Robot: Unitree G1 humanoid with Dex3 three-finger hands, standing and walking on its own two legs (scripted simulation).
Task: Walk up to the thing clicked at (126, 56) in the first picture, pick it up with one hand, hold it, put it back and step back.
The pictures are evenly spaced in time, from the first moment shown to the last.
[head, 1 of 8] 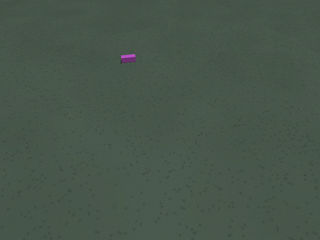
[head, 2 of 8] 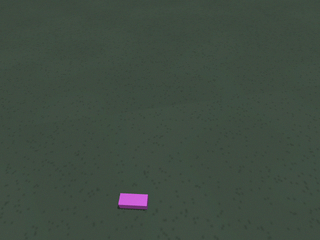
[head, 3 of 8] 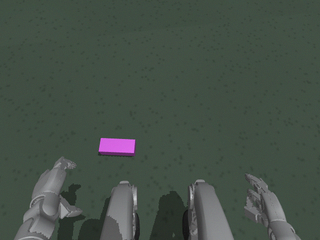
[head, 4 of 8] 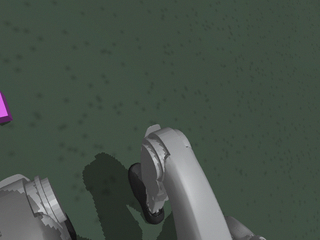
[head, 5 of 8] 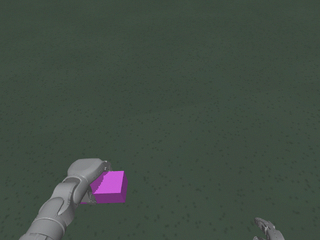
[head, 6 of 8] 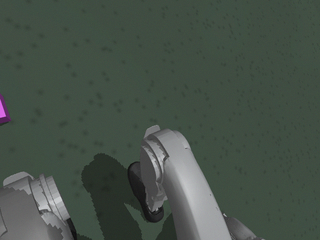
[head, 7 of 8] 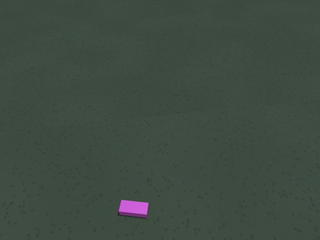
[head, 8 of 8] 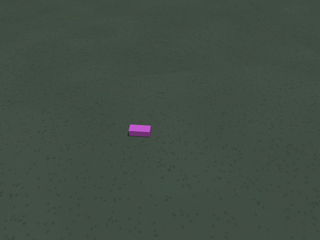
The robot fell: no
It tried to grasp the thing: yes
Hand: left
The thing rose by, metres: 0.67
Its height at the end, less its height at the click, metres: +0.00
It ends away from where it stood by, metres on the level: 0.01
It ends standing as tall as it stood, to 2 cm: yes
